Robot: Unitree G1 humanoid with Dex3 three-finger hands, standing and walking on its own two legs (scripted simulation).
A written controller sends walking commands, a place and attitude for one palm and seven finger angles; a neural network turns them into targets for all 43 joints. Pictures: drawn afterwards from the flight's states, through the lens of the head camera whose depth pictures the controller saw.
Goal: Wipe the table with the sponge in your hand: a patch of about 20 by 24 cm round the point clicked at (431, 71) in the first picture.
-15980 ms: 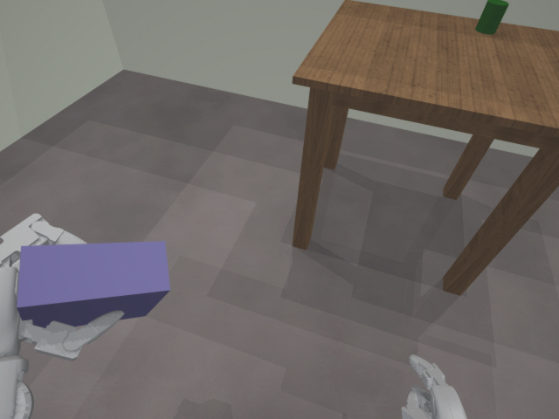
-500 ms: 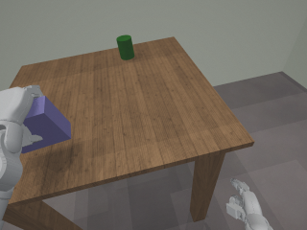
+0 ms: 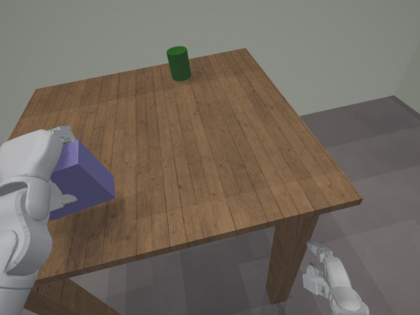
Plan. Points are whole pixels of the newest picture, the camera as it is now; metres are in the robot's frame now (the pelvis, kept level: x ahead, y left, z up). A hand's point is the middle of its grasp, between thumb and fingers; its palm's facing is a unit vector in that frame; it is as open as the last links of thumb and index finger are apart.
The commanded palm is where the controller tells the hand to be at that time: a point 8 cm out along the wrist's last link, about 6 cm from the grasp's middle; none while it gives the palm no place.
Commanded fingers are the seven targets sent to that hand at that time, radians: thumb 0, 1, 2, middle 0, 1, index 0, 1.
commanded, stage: move the sponge above the wiping area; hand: left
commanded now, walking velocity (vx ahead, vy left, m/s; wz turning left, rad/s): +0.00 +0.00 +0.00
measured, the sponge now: (71, 188) +0.27 +0.31 +0.13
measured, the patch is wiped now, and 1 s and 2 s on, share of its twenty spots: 0.15 0.15 0.15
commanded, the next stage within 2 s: none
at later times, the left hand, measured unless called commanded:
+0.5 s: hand (66, 191) +0.24 +0.29 +0.16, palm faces +0.01 -0.06 -1.00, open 9.7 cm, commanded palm +0.20 +0.29 +0.24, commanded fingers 0.00 0.10 1.30 -1.20 -1.60 -1.20 -1.60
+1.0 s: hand (77, 201) +0.24 +0.28 +0.13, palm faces -0.09 -0.06 -0.99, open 9.7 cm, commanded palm +0.21 +0.29 +0.24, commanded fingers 0.00 0.10 1.30 -1.20 -1.60 -1.20 -1.60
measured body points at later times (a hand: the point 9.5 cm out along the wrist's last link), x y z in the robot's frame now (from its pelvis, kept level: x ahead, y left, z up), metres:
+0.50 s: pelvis +0.00 -0.02 +0.00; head -0.01 -0.08 +0.44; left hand +0.24 +0.29 +0.21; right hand +0.26 -0.21 -0.09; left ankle +0.01 +0.10 -0.74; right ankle +0.02 -0.10 -0.74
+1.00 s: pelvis -0.01 -0.02 +0.00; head -0.01 -0.07 +0.44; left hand +0.24 +0.28 +0.19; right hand +0.24 -0.23 -0.09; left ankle +0.01 +0.10 -0.74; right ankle +0.02 -0.10 -0.74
